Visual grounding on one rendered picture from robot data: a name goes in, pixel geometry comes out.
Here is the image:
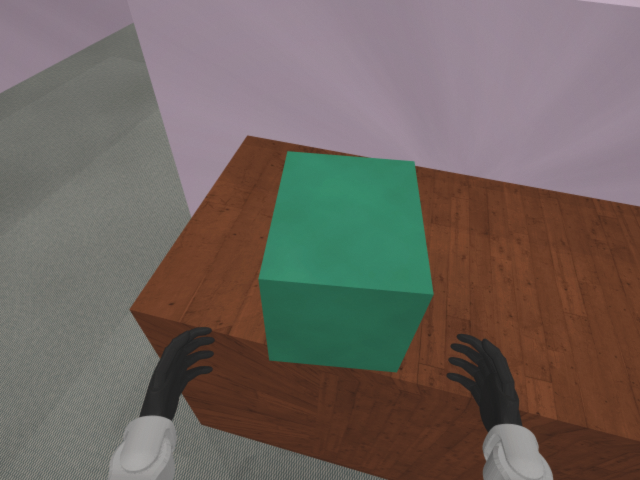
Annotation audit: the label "robot right hand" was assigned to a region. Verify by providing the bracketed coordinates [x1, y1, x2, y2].
[446, 334, 522, 432]

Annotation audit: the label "pedestal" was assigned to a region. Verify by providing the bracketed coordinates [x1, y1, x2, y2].
[129, 135, 640, 480]

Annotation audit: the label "left robot forearm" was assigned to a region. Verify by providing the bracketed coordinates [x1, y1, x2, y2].
[108, 415, 177, 480]

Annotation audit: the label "right robot forearm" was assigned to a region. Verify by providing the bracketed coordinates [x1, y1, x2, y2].
[482, 424, 553, 480]

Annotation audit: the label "robot left hand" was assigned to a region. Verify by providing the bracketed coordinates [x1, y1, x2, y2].
[139, 327, 215, 421]

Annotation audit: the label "carton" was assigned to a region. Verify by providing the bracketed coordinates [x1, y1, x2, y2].
[258, 151, 434, 372]

